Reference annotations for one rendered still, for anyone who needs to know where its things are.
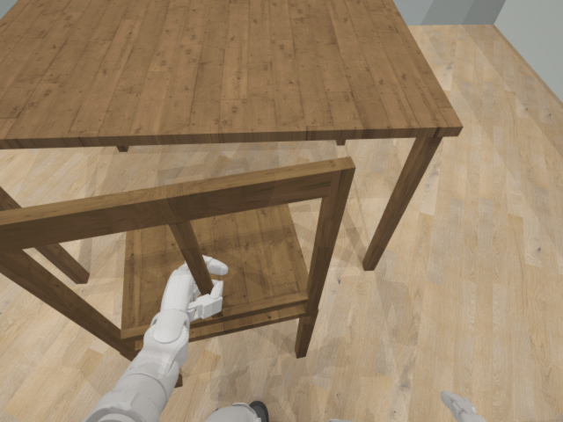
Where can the robot right hand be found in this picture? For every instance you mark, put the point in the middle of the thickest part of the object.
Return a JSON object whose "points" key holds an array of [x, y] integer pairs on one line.
{"points": [[462, 409]]}

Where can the robot left foot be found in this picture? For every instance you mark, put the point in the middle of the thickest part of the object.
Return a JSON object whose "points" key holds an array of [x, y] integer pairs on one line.
{"points": [[261, 410]]}

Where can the robot left shin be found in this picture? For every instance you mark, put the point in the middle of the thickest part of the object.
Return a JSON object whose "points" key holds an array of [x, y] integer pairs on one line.
{"points": [[245, 405]]}

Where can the robot left forearm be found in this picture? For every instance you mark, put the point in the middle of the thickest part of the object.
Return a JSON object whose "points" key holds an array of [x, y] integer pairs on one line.
{"points": [[145, 387]]}

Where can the robot left hand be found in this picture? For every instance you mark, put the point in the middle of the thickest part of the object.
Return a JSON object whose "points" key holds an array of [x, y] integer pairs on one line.
{"points": [[181, 290]]}

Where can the chair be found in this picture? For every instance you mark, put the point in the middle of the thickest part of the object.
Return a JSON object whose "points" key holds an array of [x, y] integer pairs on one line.
{"points": [[242, 220]]}

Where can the table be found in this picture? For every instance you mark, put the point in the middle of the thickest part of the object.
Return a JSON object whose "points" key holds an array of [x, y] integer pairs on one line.
{"points": [[102, 73]]}

